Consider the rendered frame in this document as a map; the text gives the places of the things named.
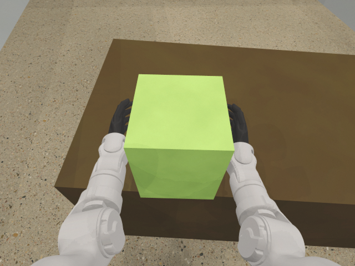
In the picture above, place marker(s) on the robot right hand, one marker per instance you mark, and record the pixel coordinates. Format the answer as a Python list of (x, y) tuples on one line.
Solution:
[(238, 124)]

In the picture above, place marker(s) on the robot left hand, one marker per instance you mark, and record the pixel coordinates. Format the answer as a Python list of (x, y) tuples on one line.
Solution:
[(119, 120)]

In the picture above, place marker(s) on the left robot upper arm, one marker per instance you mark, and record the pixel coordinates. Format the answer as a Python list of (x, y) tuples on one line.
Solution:
[(89, 238)]

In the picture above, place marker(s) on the carton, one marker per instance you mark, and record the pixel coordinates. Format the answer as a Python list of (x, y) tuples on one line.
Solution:
[(179, 141)]

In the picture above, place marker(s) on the pedestal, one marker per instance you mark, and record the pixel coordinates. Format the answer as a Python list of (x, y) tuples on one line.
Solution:
[(299, 109)]

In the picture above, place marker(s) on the robot left forearm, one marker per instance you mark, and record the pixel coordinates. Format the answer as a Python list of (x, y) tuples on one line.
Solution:
[(107, 179)]

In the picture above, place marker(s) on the right robot upper arm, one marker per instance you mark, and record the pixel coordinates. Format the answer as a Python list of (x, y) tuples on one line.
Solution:
[(264, 241)]

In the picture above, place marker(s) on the robot right forearm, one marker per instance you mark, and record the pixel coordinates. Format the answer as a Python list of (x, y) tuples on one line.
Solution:
[(247, 187)]

